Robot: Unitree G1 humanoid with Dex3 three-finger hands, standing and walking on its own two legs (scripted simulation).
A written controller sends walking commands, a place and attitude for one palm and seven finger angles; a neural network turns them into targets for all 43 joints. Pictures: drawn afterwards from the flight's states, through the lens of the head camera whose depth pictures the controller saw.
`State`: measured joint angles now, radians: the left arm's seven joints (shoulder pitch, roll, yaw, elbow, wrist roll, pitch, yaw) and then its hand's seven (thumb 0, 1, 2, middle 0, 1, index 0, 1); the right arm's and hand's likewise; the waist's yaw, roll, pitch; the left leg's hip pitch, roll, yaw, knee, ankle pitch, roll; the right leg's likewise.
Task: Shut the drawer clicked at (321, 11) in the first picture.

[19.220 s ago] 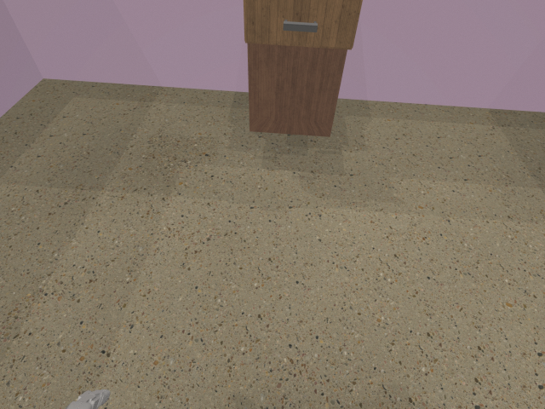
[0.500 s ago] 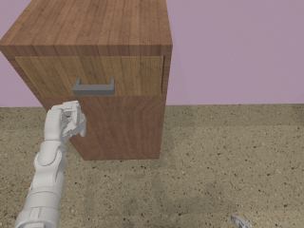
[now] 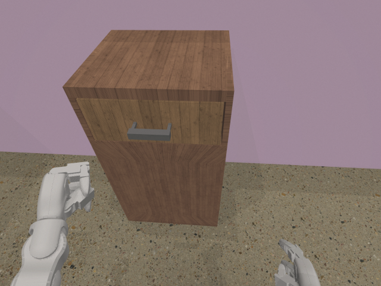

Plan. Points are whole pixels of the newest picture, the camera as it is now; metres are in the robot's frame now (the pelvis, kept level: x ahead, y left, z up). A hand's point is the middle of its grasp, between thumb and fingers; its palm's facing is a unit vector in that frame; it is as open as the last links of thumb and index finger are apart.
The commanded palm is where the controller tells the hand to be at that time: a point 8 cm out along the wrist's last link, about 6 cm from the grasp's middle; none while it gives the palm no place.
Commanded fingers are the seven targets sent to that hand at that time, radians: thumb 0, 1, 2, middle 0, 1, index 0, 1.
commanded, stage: draw the hand back to the body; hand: left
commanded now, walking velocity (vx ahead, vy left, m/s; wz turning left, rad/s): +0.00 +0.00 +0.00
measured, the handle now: (150, 129) +0.57 +0.19 -0.02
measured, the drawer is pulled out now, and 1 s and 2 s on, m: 0.00 0.00 0.00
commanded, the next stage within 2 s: step back with the hand held close in 0.50 s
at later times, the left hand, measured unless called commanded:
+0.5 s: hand (38, 219) +0.17 +0.25 +0.16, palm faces +0.42 -0.82 -0.38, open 3.3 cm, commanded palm +0.13 +0.28 +0.18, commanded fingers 0.00 0.90 0.90 -1.40 -1.60 -1.40 -1.60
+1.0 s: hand (39, 228) +0.17 +0.25 +0.14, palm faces +0.26 -0.83 -0.50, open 3.3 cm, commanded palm +0.11 +0.29 +0.18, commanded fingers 0.00 0.90 0.90 -1.40 -1.60 -1.40 -1.60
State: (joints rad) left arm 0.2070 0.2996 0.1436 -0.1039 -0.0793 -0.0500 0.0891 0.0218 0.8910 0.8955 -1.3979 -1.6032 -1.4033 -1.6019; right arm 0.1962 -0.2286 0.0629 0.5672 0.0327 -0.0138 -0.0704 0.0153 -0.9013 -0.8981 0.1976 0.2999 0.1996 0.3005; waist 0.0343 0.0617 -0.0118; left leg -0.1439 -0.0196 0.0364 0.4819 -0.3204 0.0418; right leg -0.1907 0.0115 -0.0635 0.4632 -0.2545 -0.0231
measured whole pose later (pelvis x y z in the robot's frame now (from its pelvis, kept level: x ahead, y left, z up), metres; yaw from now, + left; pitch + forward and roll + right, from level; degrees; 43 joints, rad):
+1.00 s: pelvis -0.03 +0.02 +0.00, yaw -1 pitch +1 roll -1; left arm 0.65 0.39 0.34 -0.52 -0.05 -0.18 0.11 0.02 0.88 0.89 -1.40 -1.60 -1.41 -1.60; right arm 0.20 -0.24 -0.03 0.57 0.01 0.00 -0.07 0.02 -0.90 -0.90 0.20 0.30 0.20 0.30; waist -0.01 0.02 0.03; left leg -0.22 -0.04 0.07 0.46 -0.25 0.07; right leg -0.28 -0.01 -0.03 0.44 -0.18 0.00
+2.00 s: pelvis -0.16 +0.00 +0.00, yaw +1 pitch +4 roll +1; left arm 0.62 0.41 0.40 -0.60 -0.03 -0.25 0.15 0.02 0.88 0.89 -1.40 -1.60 -1.41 -1.60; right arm 0.17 -0.20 -0.03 0.58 0.00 -0.01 -0.07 0.02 -0.90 -0.90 0.20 0.30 0.20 0.30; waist -0.02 -0.08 -0.01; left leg -0.41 -0.01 0.01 0.79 -0.42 0.00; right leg -0.42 0.01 0.06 0.47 -0.11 -0.01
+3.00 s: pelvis -0.25 +0.00 -0.01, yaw +1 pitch +0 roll +0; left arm 0.48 0.37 0.24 -0.29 0.02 -0.17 0.08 0.01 0.89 0.90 -1.40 -1.60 -1.41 -1.60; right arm 0.20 -0.21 -0.01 0.70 0.00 -0.13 -0.02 0.02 -0.90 -0.90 0.20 0.30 0.20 0.30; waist 0.00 -0.01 -0.01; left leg -0.27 -0.04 0.03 0.54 -0.28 0.04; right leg -0.32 -0.01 -0.02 0.66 -0.30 -0.01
